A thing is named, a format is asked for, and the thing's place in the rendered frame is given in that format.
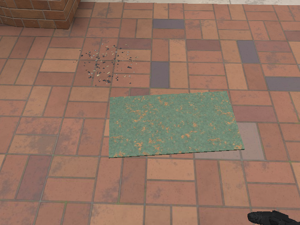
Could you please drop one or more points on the right robot hand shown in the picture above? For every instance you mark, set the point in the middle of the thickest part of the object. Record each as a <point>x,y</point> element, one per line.
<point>271,218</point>

